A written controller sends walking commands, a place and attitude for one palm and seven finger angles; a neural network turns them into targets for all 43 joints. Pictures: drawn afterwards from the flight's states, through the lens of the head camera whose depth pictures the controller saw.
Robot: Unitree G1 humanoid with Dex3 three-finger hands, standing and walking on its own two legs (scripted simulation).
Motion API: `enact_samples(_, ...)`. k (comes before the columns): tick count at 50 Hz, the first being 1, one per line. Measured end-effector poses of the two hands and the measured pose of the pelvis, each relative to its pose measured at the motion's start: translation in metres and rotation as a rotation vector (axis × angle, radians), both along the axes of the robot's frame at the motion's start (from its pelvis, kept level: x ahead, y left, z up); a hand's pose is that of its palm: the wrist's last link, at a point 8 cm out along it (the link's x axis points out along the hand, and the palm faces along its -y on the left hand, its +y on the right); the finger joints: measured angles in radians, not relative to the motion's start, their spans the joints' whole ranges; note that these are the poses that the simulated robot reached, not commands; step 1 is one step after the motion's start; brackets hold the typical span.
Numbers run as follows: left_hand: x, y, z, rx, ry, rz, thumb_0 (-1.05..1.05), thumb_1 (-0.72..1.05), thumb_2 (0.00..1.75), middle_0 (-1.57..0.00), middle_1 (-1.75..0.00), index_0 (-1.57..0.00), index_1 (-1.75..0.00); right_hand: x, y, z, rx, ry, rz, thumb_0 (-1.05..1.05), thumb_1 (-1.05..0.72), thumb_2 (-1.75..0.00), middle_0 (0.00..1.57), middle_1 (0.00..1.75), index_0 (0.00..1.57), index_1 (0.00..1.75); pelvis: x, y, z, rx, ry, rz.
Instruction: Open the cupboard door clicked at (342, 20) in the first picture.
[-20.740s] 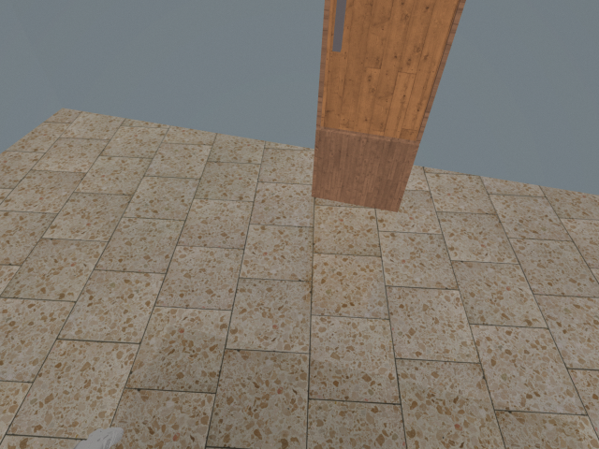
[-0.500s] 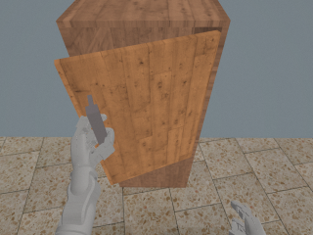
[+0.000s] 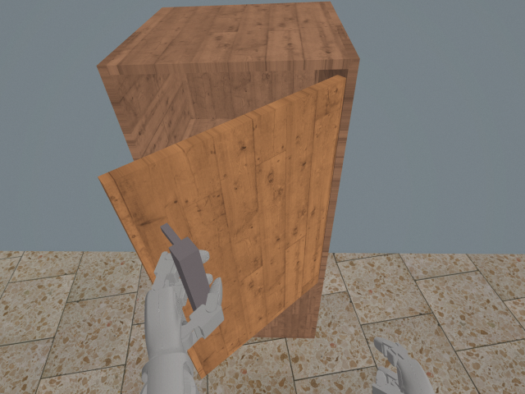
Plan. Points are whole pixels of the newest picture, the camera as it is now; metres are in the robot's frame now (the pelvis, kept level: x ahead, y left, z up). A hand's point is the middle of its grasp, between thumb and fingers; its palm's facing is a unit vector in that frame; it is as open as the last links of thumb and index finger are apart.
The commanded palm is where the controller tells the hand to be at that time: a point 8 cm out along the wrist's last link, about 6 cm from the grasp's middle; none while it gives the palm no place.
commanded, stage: open thumb and fingers to let go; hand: left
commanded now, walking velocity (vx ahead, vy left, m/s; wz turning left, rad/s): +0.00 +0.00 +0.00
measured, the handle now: (188, 276) +0.27 +0.12 +0.09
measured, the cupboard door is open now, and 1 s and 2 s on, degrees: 42 38 42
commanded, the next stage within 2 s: slide the hand sideways off the handle in 0.92 s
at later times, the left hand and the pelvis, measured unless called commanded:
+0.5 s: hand (201, 306) +0.22 +0.09 +0.09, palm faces +0.38 -0.92 +0.01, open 10.3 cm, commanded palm +0.17 +0.13 +0.09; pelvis -0.02 -0.01 +0.00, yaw +1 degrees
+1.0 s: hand (199, 305) +0.22 +0.09 +0.09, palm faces +0.27 -0.96 +0.01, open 15.4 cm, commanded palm +0.17 +0.13 +0.09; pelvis -0.03 +0.03 +0.00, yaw +0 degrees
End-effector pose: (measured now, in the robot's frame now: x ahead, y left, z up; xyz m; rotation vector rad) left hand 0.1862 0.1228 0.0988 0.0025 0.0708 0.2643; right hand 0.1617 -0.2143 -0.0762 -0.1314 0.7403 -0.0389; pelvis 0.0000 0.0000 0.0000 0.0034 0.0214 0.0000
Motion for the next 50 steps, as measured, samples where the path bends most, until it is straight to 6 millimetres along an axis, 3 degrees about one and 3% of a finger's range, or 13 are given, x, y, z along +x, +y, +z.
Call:
enact_samples(8,-0.001,-0.005,-0.003,0.011,-0.020,0.045,0.01,0.60,0.72,-0.30,-1.30,-0.35,-1.32,-0.002,-0.015,-0.006,-0.047,0.011,0.012,0.02,-0.91,-0.90,0.20,0.30,0.20,0.30,-0.006,-0.008,-0.003,0.003,-0.004,0.016)
enact_samples(16,0.001,0.003,-0.005,-0.013,-0.030,0.134,0.01,0.46,0.70,-0.35,-1.30,-0.37,-1.31,0.005,-0.010,-0.002,-0.046,-0.009,0.042,0.02,-0.91,-0.90,0.20,0.30,0.20,0.30,-0.011,-0.013,-0.001,0.010,0.001,0.021)
enact_samples(31,-0.005,0.013,-0.005,-0.019,-0.059,0.112,0.00,-0.27,0.39,-0.31,-1.21,-0.32,-1.21,-0.001,0.004,0.001,-0.049,-0.024,0.056,0.02,-0.91,-0.90,0.20,0.30,0.20,0.30,-0.020,-0.002,-0.001,0.001,-0.003,0.022)
enact_samples(38,-0.005,0.016,-0.006,-0.010,-0.061,0.073,-0.01,-0.44,0.32,-0.27,-1.02,-0.30,-1.02,-0.009,0.013,0.002,-0.053,-0.017,0.043,0.02,-0.91,-0.90,0.20,0.30,0.20,0.30,-0.023,0.009,-0.001,-0.009,-0.006,0.014)
enact_samples(50,0.001,0.016,-0.005,-0.002,-0.062,0.010,-0.01,-0.50,0.30,-0.25,-0.54,-0.27,-0.54,-0.012,0.035,0.004,-0.040,-0.026,0.051,0.02,-0.91,-0.90,0.20,0.30,0.20,0.30,-0.031,0.025,-0.004,-0.024,-0.014,0.006)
